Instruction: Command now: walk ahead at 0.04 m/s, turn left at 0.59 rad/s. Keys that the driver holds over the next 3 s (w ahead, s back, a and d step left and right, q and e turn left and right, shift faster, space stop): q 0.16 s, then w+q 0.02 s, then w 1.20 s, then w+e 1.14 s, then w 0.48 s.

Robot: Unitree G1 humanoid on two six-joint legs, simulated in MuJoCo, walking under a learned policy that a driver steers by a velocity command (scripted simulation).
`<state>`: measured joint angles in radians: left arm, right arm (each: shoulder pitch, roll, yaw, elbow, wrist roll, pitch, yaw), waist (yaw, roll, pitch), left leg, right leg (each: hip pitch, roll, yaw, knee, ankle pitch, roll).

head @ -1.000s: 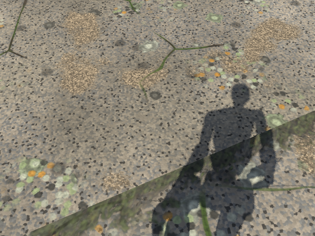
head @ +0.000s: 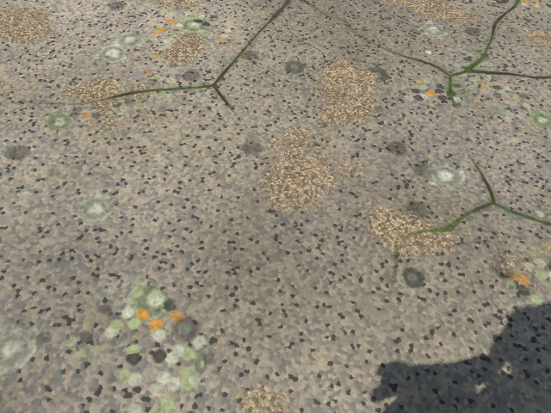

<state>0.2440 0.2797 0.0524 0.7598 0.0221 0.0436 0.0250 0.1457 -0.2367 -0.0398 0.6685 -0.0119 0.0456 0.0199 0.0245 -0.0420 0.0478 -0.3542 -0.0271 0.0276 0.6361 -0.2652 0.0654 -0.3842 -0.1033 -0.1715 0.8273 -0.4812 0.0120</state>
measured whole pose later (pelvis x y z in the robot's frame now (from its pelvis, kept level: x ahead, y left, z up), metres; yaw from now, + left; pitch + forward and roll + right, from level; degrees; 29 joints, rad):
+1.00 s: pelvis +0.20 +0.07 +0.01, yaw +12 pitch +1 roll -1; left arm 0.43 0.25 0.04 0.88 0.01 -0.03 0.00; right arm 0.17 -0.23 -0.03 0.72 -0.02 -0.05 0.03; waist 0.04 -0.02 0.04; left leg -0.35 -0.04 0.06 0.56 -0.23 0.08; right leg -0.25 0.02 0.03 1.05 -0.42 -0.07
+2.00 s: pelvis +0.80 +0.14 -0.18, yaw -4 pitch +1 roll -2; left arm 0.39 0.24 0.07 0.98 0.01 -0.04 -0.01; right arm -0.02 -0.22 0.01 0.79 -0.03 -0.06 0.01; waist 0.10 0.01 0.06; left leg -0.53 0.03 -0.05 0.62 -0.09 -0.01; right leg -0.09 0.17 0.14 0.41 -0.31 -0.10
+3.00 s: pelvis +1.26 -0.04 -0.17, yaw -30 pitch +0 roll -1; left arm 0.44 0.22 0.03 0.99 0.01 -0.07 0.00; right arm 0.10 -0.24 -0.04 0.84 -0.03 -0.02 0.03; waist 0.05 0.05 0.04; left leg -0.63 0.09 0.05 0.71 -0.01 0.01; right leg 0.10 0.13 0.00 0.15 -0.26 -0.12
